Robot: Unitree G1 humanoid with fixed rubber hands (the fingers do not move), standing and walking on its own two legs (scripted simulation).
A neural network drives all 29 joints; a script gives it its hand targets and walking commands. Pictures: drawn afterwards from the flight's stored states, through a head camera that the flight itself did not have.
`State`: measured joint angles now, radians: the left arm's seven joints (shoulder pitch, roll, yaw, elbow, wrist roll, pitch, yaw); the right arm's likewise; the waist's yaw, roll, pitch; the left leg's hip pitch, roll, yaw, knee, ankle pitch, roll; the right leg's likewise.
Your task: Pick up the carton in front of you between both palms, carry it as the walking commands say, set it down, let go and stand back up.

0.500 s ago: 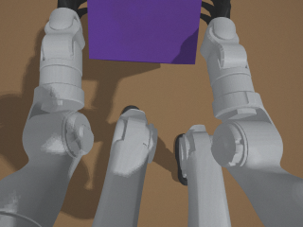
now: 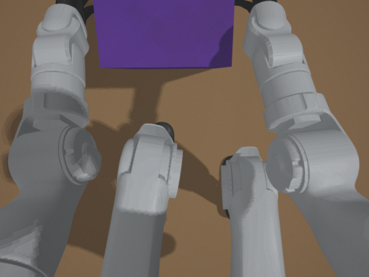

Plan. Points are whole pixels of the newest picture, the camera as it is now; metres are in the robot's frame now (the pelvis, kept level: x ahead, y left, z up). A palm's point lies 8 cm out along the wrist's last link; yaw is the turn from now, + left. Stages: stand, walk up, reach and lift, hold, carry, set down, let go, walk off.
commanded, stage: set down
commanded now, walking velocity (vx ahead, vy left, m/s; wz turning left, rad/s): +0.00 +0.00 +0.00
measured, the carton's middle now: (170, 16) +0.52 +0.17 -0.26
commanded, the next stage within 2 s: none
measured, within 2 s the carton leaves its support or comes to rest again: rests again in 0.06 s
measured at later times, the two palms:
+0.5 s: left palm (78, 8) +0.47 +0.31 -0.18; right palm (262, 4) +0.55 +0.01 -0.18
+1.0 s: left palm (60, 24) +0.45 +0.36 -0.21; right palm (271, 19) +0.54 -0.02 -0.21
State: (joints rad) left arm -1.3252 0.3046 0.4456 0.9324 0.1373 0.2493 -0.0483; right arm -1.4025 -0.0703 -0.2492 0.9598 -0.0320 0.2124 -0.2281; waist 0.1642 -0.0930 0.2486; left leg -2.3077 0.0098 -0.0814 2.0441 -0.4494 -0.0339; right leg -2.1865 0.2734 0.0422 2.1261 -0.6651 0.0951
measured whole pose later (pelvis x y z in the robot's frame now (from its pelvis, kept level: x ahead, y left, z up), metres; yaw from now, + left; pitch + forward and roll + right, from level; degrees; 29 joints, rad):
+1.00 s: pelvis -0.01 +0.01 -0.02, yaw +1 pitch +35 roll -2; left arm -1.42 0.51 0.35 1.22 -0.12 0.00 -0.04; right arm -1.48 -0.26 -0.01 1.02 0.15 0.12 -0.15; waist 0.14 -0.05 0.48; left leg -2.28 0.06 -0.02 2.11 -0.44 0.02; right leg -2.16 0.18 0.03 2.20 -0.66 0.08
